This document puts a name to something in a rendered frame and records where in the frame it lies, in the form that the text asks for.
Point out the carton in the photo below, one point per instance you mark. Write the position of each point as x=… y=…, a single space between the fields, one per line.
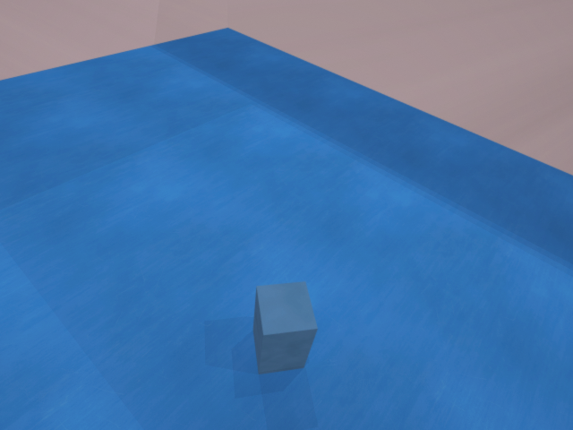
x=284 y=326

